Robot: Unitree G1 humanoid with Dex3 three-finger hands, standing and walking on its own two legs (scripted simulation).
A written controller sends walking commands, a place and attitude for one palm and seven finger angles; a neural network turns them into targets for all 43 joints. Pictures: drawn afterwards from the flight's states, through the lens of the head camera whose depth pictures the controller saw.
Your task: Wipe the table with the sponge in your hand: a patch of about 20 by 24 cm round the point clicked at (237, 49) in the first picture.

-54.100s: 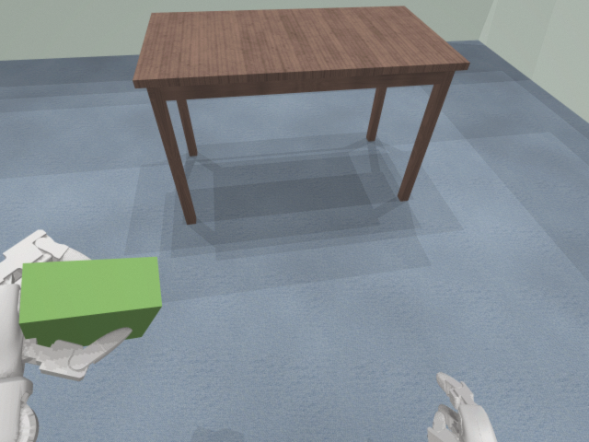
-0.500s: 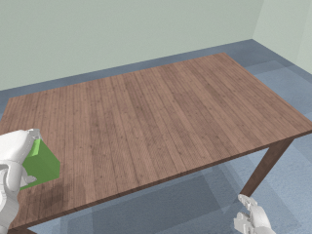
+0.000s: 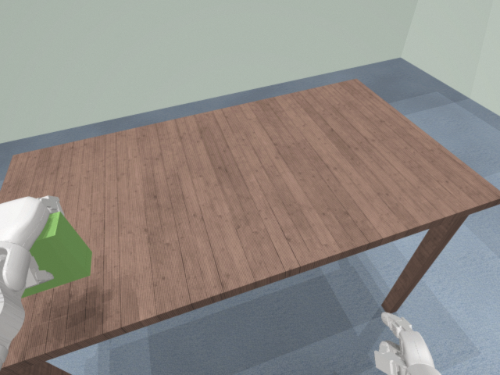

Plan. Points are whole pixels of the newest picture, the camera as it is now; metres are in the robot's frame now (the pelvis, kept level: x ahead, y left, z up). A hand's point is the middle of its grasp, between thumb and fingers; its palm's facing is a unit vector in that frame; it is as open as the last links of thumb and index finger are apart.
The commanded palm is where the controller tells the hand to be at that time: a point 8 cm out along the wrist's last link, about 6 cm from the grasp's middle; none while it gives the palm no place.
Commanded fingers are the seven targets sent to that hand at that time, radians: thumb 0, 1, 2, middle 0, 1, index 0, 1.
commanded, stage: bring the sponge back beside the body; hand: left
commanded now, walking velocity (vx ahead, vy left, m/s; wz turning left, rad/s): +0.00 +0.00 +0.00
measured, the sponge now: (39, 263) +0.23 +0.38 +0.07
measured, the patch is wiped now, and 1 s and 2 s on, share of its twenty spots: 0.95 0.95 0.95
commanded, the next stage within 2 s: step back with the hand held close in 1.52 s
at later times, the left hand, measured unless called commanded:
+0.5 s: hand (47, 261) +0.22 +0.34 +0.09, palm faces -0.02 -0.12 -0.99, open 9.5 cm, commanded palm +0.19 +0.33 +0.17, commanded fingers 0.00 0.10 1.30 -1.20 -1.60 -1.20 -1.60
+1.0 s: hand (80, 284) +0.20 +0.27 +0.09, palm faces +0.00 -0.15 -0.99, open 9.5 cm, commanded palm +0.17 +0.28 +0.18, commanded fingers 0.00 0.10 1.30 -1.20 -1.60 -1.20 -1.60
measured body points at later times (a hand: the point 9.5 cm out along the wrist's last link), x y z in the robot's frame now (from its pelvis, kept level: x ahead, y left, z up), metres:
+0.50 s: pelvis +0.00 +0.01 +0.00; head -0.01 -0.02 +0.45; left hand +0.22 +0.34 +0.15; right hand +0.24 -0.20 -0.08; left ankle +0.00 +0.09 -0.74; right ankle -0.02 -0.11 -0.74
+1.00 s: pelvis +0.00 -0.01 +0.00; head -0.03 -0.04 +0.45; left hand +0.19 +0.28 +0.15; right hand +0.24 -0.21 -0.07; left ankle +0.00 +0.09 -0.74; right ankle -0.02 -0.11 -0.74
